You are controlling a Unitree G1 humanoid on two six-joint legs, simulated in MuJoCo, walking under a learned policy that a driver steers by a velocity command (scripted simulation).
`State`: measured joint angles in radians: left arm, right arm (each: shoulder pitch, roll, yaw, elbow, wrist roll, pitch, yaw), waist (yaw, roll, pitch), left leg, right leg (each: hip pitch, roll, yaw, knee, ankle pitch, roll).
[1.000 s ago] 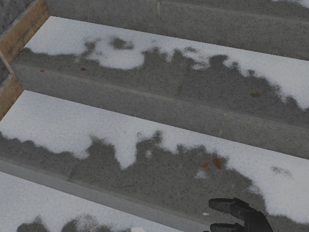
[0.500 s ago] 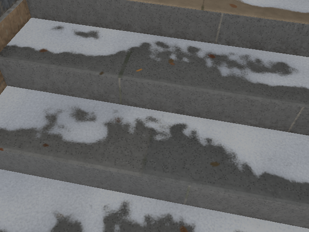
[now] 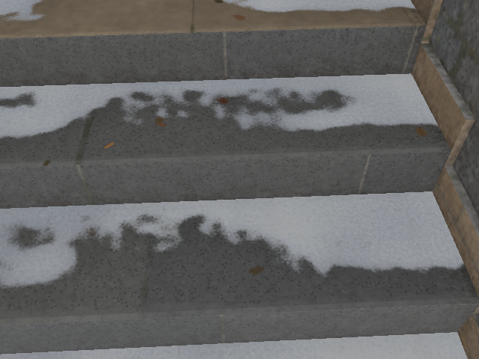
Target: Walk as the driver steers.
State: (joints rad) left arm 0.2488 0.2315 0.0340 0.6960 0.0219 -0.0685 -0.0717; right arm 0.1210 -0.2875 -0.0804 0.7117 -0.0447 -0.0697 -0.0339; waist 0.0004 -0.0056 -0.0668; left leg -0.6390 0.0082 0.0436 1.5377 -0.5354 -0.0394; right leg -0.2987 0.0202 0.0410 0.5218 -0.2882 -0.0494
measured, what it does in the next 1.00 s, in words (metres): climbs: left foot, then right foot 0.15 m higher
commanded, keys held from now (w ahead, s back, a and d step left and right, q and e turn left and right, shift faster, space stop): w+e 0.28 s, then w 0.72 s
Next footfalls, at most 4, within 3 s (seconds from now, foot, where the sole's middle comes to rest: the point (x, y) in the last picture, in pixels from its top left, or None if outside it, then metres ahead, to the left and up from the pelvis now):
0.28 left None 0.03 0.16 -0.77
0.70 right None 0.32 -0.12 -0.62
1.16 left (247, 265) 0.64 0.02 -0.47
1.76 right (339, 120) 0.98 -0.23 -0.31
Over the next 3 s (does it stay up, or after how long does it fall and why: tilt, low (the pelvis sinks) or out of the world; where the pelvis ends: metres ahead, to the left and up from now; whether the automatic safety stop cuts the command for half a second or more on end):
stays up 1.33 0.24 0.62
